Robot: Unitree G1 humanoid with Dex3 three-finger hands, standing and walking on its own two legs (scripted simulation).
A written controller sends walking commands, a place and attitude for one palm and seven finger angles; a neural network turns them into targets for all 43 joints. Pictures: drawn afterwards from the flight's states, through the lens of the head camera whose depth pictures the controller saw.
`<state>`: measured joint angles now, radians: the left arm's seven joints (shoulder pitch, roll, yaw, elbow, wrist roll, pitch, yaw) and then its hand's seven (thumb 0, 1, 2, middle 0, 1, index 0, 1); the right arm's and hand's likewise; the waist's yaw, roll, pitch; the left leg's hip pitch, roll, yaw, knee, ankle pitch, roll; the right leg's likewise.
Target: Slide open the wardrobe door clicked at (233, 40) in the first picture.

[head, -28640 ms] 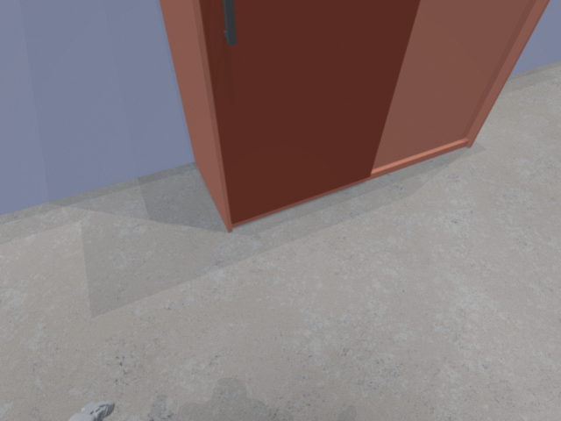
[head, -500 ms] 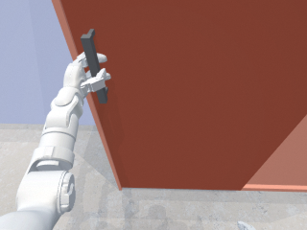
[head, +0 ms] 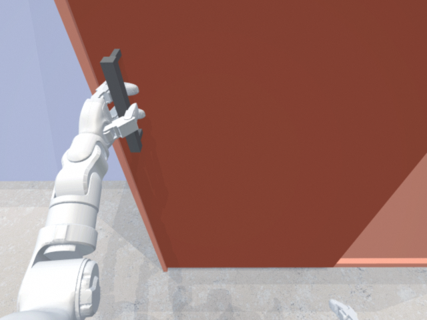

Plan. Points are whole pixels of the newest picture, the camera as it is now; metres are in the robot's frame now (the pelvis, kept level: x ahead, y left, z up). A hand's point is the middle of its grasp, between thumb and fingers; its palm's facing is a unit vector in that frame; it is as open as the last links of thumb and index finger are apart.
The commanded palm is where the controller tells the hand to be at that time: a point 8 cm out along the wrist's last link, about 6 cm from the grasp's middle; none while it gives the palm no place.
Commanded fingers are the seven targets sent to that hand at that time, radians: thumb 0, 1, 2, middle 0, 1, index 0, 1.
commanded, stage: grip the handle and tug to test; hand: left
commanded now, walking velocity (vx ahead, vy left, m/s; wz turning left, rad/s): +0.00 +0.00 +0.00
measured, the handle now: (127, 104) +0.47 +0.18 +0.19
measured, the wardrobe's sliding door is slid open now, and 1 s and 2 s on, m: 0.00 0.00 0.02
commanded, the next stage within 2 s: tug the door sideways, standing still in 0.04 s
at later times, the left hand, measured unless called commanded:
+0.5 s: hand (134, 119) +0.42 +0.16 +0.19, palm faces +0.11 -0.99 +0.00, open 5.7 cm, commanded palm +0.39 +0.17 +0.19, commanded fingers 0.00 0.90 0.90 -0.45 -1.40 -0.45 -1.40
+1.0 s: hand (137, 120) +0.42 +0.15 +0.19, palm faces +0.10 -0.99 -0.03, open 5.8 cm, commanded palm +0.39 +0.15 +0.19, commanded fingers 0.00 0.90 0.90 -0.45 -1.40 -0.45 -1.40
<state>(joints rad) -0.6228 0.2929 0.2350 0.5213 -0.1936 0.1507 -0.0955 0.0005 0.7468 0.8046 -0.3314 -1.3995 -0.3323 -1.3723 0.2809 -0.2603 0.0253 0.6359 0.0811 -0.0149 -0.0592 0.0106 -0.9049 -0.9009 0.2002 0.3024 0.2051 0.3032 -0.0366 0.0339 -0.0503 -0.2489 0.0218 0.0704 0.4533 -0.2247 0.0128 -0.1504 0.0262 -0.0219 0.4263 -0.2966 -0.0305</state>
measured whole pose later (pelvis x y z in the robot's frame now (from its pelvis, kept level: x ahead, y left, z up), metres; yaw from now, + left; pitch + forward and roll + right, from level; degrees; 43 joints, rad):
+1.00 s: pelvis +0.00 +0.01 +0.00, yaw +5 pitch +2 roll +0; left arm -0.75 0.18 0.05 0.55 -0.18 0.18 0.05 0.00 0.78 0.81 -0.30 -1.40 -0.25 -1.40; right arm 0.25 -0.23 0.03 0.71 0.06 -0.06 -0.04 0.01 -0.91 -0.90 0.20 0.30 0.20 0.30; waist 0.03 0.04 -0.03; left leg -0.29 -0.02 0.00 0.49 -0.23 0.02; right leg -0.16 -0.01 -0.09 0.45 -0.32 -0.02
